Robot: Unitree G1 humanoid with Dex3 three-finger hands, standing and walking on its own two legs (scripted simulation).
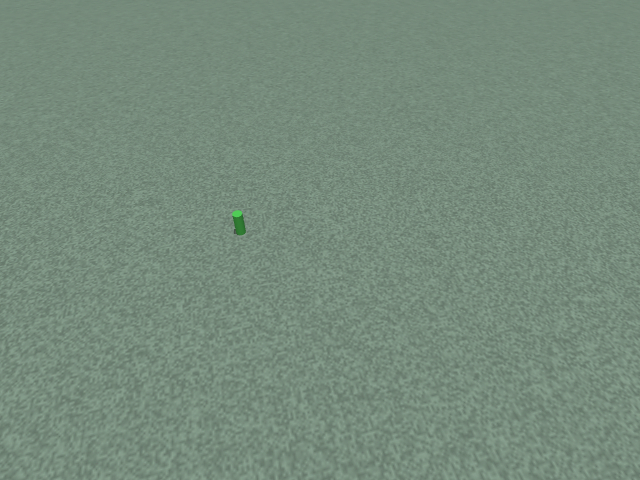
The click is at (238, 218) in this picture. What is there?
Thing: slim round
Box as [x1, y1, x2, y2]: [232, 210, 245, 234]
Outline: 236,210 232,213 236,232 238,234 243,234 245,232 242,214 240,211
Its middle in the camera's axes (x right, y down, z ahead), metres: -0.35 -0.09 +1.71
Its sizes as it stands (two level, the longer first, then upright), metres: 0.043 0.043 0.112
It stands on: the floor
